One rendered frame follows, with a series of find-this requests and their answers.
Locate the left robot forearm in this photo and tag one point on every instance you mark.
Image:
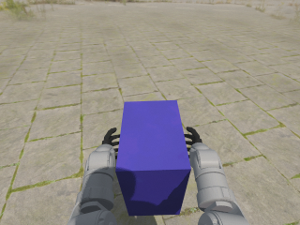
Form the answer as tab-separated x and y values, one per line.
97	183

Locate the left robot upper arm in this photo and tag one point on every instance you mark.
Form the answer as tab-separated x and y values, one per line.
99	217

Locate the robot left hand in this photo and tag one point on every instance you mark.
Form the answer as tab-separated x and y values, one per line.
109	137

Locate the right robot upper arm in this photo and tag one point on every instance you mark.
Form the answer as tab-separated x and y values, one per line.
212	217

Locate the carton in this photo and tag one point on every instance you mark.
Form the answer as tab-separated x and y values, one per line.
152	165

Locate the robot right hand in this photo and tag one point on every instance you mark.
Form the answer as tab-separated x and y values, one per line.
194	136

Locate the right robot forearm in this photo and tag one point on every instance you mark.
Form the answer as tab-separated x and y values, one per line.
213	190

